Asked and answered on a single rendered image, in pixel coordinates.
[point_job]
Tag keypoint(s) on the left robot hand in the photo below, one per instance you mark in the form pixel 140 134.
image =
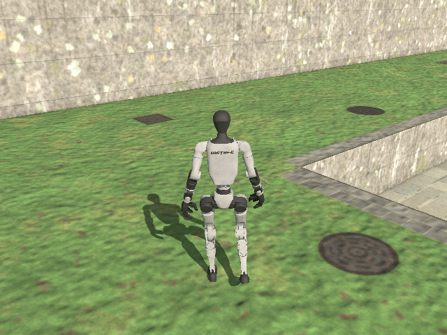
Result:
pixel 185 209

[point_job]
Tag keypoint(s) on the robot right upper arm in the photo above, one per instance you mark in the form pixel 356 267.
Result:
pixel 244 147

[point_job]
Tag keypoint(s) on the right robot hand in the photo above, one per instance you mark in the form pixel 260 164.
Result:
pixel 254 197

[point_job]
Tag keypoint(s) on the robot right shin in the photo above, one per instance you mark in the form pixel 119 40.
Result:
pixel 242 252

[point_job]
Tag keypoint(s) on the left robot forearm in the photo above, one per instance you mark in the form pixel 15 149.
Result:
pixel 190 187

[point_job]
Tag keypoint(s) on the robot shin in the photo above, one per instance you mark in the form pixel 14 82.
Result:
pixel 210 251
pixel 242 252

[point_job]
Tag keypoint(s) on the robot left upper arm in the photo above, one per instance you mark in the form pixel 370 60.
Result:
pixel 200 148

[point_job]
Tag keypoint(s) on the robot left shin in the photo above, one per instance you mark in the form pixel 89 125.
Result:
pixel 210 251

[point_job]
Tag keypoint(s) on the right robot forearm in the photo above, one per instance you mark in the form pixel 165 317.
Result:
pixel 255 182

